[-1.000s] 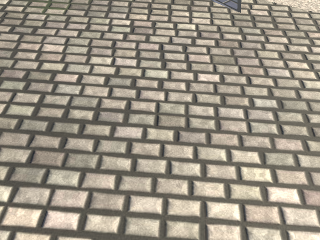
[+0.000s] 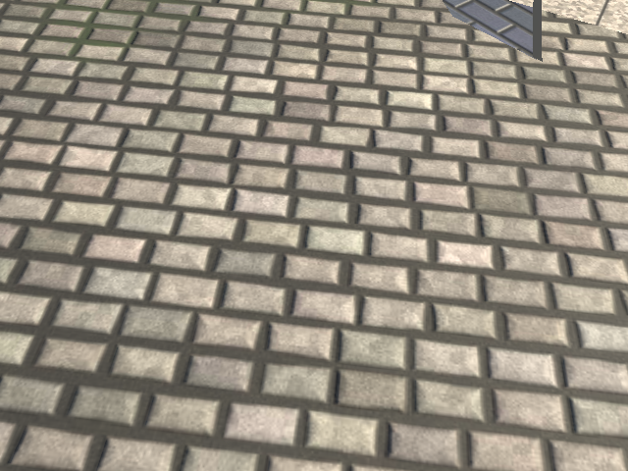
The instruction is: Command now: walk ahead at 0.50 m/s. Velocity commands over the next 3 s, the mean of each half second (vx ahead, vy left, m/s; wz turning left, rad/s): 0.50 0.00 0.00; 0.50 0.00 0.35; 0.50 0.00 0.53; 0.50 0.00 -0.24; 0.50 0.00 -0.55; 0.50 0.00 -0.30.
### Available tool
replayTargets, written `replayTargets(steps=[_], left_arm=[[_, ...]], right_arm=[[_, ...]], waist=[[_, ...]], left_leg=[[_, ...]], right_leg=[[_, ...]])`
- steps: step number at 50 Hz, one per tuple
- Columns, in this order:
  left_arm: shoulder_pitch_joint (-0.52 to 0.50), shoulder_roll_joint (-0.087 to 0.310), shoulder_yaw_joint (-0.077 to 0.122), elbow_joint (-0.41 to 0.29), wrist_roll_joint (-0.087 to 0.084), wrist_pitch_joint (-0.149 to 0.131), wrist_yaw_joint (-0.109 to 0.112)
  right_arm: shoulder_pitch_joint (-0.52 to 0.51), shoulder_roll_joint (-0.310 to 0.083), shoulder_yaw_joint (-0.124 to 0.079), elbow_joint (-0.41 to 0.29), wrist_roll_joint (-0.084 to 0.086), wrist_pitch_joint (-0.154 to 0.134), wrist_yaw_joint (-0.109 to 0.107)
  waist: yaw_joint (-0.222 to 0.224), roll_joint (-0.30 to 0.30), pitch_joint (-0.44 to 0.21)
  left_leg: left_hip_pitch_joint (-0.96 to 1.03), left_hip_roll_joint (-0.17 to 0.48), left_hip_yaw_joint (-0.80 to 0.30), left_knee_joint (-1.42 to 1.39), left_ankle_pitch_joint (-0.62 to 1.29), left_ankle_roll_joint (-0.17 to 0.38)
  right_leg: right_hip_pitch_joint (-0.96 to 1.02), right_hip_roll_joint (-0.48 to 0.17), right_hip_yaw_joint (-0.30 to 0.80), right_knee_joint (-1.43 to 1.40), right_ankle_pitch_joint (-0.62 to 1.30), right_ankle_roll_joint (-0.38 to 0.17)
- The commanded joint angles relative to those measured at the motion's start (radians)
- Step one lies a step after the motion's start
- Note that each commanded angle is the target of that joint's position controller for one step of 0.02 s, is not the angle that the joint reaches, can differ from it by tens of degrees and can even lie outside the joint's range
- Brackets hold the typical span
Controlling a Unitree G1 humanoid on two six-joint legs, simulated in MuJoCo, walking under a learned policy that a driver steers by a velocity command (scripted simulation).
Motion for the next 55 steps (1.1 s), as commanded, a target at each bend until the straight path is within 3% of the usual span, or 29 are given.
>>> replayTargets(steps=[1, 3, 6, 8, 12, 16, 19, 21, 22, 23, 24, 25, 26, 27, 28, 30, 31, 32, 34, 37, 40, 45, 48, 50, 51, 52, 53, 54, 55], left_arm=[[-0.037, 0.103, 0.032, -0.075, 0.007, -0.017, 0.011], [0.003, 0.054, 0.027, -0.065, 0.010, 0.009, 0.012], [-0.083, 0.062, 0.035, -0.096, 0.019, 0.023, 0.017], [-0.157, 0.056, 0.037, -0.122, 0.026, 0.020, 0.014], [-0.292, 0.035, 0.028, -0.160, 0.020, 0.010, 0.002], [-0.401, 0.035, 0.020, -0.199, 0.012, 0.003, -0.017], [-0.428, 0.051, 0.022, -0.225, 0.008, -0.008, -0.035], [-0.354, 0.084, 0.036, -0.212, 0.007, -0.014, -0.038], [-0.242, 0.114, 0.055, -0.179, 0.010, -0.014, -0.036], [-0.061, 0.168, 0.081, -0.124, 0.014, -0.014, -0.028], [0.105, 0.264, 0.105, -0.094, 0.034, -0.010, -0.020], [0.132, 0.238, 0.094, -0.081, 0.020, -0.003, -0.022], [0.068, 0.168, 0.071, -0.091, 0.014, -0.004, -0.021], [-0.018, 0.126, 0.059, -0.114, 0.018, -0.006, -0.016], [-0.095, 0.095, 0.048, -0.123, 0.026, -0.010, -0.018], [-0.152, 0.052, 0.036, -0.118, 0.042, -0.023, -0.022], [-0.143, 0.051, 0.038, -0.109, 0.045, -0.025, -0.022], [-0.134, 0.083, 0.045, -0.096, 0.047, -0.028, -0.018], [-0.120, 0.094, 0.050, -0.086, 0.048, -0.033, -0.005], [-0.096, 0.107, 0.052, -0.078, 0.047, -0.030, 0.011], [-0.075, 0.118, 0.051, -0.077, 0.042, -0.025, 0.021], [0.019, 0.140, 0.060, -0.048, 0.025, 0.008, 0.028], [-0.011, 0.176, 0.071, -0.065, 0.017, 0.030, 0.034], [-0.045, 0.201, 0.077, -0.082, 0.015, 0.046, 0.041], [-0.056, 0.196, 0.072, -0.094, 0.014, 0.045, 0.043], [0.009, 0.090, 0.040, -0.138, 0.045, 0.025, 0.031], [0.006, 0.049, 0.017, -0.169, 0.030, -0.023, 0.012], [-0.123, 0.128, 0.039, -0.198, -0.011, -0.055, -0.002], [-0.164, 0.127, 0.037, -0.212, -0.020, -0.069, -0.005]], right_arm=[[0.082, -0.090, -0.017, -0.016, -0.014, -0.007, 0.002], [0.094, -0.093, -0.019, 0.002, -0.012, -0.013, 0.005], [0.146, -0.125, -0.027, 0.030, -0.010, -0.014, -0.011], [0.182, -0.132, -0.027, 0.044, -0.007, -0.007, -0.023], [0.236, -0.143, -0.028, 0.068, 0.002, 0.000, -0.036], [0.306, -0.147, -0.032, 0.108, 0.008, 0.014, -0.040], [0.313, -0.158, -0.041, 0.124, 0.012, 0.029, -0.047], [0.282, -0.175, -0.047, 0.119, 0.013, 0.037, -0.049], [0.258, -0.173, -0.045, 0.114, 0.013, 0.042, -0.049], [0.251, -0.146, -0.033, 0.102, 0.007, 0.045, -0.049], [0.336, -0.067, -0.007, 0.080, -0.006, 0.034, -0.042], [0.365, -0.016, 0.012, 0.092, 0.004, 0.008, -0.034], [0.287, -0.113, -0.013, 0.079, 0.036, -0.012, -0.030], [0.205, -0.140, -0.019, 0.053, 0.053, -0.020, -0.030], [0.164, -0.134, -0.023, 0.047, 0.046, -0.015, -0.037], [0.194, -0.102, -0.033, 0.059, 0.030, 0.017, -0.047], [0.217, -0.074, -0.031, 0.066, 0.028, 0.032, -0.047], [0.218, -0.053, -0.028, 0.060, 0.031, 0.043, -0.048], [0.164, -0.071, -0.036, 0.039, 0.028, 0.053, -0.051], [0.100, -0.065, -0.039, 0.016, 0.018, 0.049, -0.041], [0.000, -0.043, -0.028, -0.019, 0.015, 0.043, -0.022], [-0.144, -0.029, -0.013, -0.105, 0.016, 0.046, 0.011], [-0.123, -0.063, -0.026, -0.141, 0.019, 0.050, 0.030], [0.055, -0.131, -0.062, -0.115, 0.023, 0.054, 0.031], [0.219, -0.199, -0.098, -0.077, 0.024, 0.057, 0.017], [0.307, -0.315, -0.127, -0.060, 0.022, 0.062, -0.005], [0.303, -0.312, -0.112, -0.084, 0.016, 0.050, -0.002], [0.302, -0.229, -0.088, -0.083, 0.004, 0.043, 0.000], [0.242, -0.187, -0.077, -0.089, 0.007, 0.036, -0.002]], waist=[[-0.027, 0.063, -0.090], [0.000, 0.089, -0.075], [-0.004, 0.066, -0.028], [-0.021, 0.062, -0.014], [-0.060, 0.071, 0.017], [-0.093, 0.069, 0.054], [-0.080, 0.077, 0.056], [-0.029, 0.102, 0.005], [0.034, 0.105, -0.063], [0.107, 0.082, -0.179], [0.106, -0.096, -0.348], [0.092, -0.258, -0.444], [0.102, -0.177, -0.329], [0.083, -0.121, -0.212], [0.047, -0.042, -0.130], [-0.014, -0.071, -0.072], [-0.024, -0.070, -0.064], [-0.035, -0.084, -0.046], [-0.032, -0.049, -0.007], [-0.019, -0.034, 0.003], [0.013, -0.029, 0.023], [0.061, -0.014, 0.070], [0.014, -0.059, 0.024], [-0.096, -0.085, -0.089], [-0.179, -0.047, -0.175], [-0.140, 0.181, -0.282], [-0.103, 0.224, -0.415], [-0.150, 0.129, -0.342], [-0.123, 0.089, -0.228]], left_leg=[[0.321, 0.258, -0.340, -0.314, 0.061, 0.153], [0.243, 0.239, -0.275, -0.360, 0.122, 0.171], [0.246, 0.228, -0.213, -0.398, 0.175, 0.177], [0.275, 0.223, -0.188, -0.410, 0.180, 0.167], [0.298, 0.196, -0.126, -0.426, 0.136, 0.136], [0.412, 0.234, -0.121, -0.395, 0.144, 0.135], [0.503, 0.277, -0.130, -0.331, 0.225, 0.121], [0.517, 0.276, -0.120, -0.241, 0.443, 0.101], [0.495, 0.242, -0.088, -0.110, 0.603, 0.081], [0.378, 0.185, -0.048, 0.106, 0.583, 0.048], [0.014, 0.068, -0.002, 0.497, 0.220, -0.016], [-0.223, -0.059, -0.099, 0.744, -0.430, -0.044], [-0.333, 0.004, -0.193, 0.845, -0.424, -0.018], [-0.357, 0.058, -0.168, 0.834, -0.341, -0.001], [-0.314, 0.106, -0.149, 0.764, -0.252, 0.000], [-0.195, 0.154, -0.165, 0.669, -0.167, 0.000], [-0.169, 0.159, -0.164, 0.650, -0.154, 0.000], [-0.176, 0.163, -0.162, 0.632, -0.136, -0.012], [-0.245, 0.160, -0.185, 0.567, -0.052, -0.026], [-0.302, 0.142, -0.183, 0.413, 0.120, -0.033], [-0.267, 0.127, -0.108, 0.250, 0.234, -0.030], [-0.346, 0.108, -0.042, 0.121, 0.153, -0.003], [-0.236, 0.044, 0.034, 0.103, 0.004, 0.042], [0.023, -0.038, 0.079, 0.079, -0.044, 0.092], [0.299, -0.045, 0.021, 0.012, 0.016, 0.136], [0.678, 0.207, -0.414, 0.002, -0.014, 0.271], [0.843, 0.367, -0.901, -0.189, -0.117, 0.406], [0.814, 0.329, -0.785, -0.223, -0.099, 0.333], [0.678, 0.292, -0.628, -0.220, -0.030, 0.289]], right_leg=[[-0.324, -0.124, 0.038, 0.056, 0.129, -0.018], [-0.262, -0.137, 0.029, 0.000, 0.157, -0.004], [-0.353, -0.144, 0.019, -0.130, 0.270, 0.021], [-0.399, -0.141, 0.017, -0.248, 0.375, 0.033], [-0.364, -0.102, -0.020, -0.475, 0.535, 0.034], [-0.388, -0.079, -0.030, -0.583, 0.513, 0.022], [-0.381, -0.067, -0.031, -0.631, 0.417, -0.010], [-0.238, -0.026, -0.065, -0.648, 0.350, -0.038], [-0.073, 0.011, -0.098, -0.667, 0.355, -0.061], [0.199, -0.011, -0.068, -0.641, 0.382, -0.098], [0.610, -0.269, 0.301, -0.636, 0.329, -0.229], [0.749, -0.395, 0.685, -0.811, 0.190, -0.321], [0.660, -0.366, 0.600, -0.840, 0.109, -0.266], [0.512, -0.339, 0.441, -0.857, 0.145, -0.221], [0.352, -0.301, 0.325, -0.899, 0.209, -0.192], [0.179, -0.249, 0.188, -0.968, 0.271, -0.155], [0.144, -0.235, 0.138, -0.992, 0.295, -0.156], [0.108, -0.252, 0.119, -1.023, 0.303, -0.178], [0.113, -0.243, 0.049, -1.047, 0.355, -0.170], [0.167, -0.221, -0.053, -1.046, 0.445, -0.139], [0.185, -0.205, -0.141, -1.057, 0.469, -0.114], [0.391, -0.266, -0.194, -0.984, 0.577, -0.104], [0.448, -0.284, -0.236, -0.840, 0.958, -0.075], [0.414, -0.261, -0.265, -0.567, 1.204, -0.045], [0.262, -0.219, -0.278, -0.324, 1.071, -0.004], [-0.150, -0.096, -0.266, 0.056, 0.400, 0.054], [-0.395, 0.068, -0.038, 0.270, -0.176, 0.067], [-0.506, 0.005, 0.060, 0.293, -0.113, 0.036], [-0.521, -0.041, 0.048, 0.223, -0.022, 0.014]])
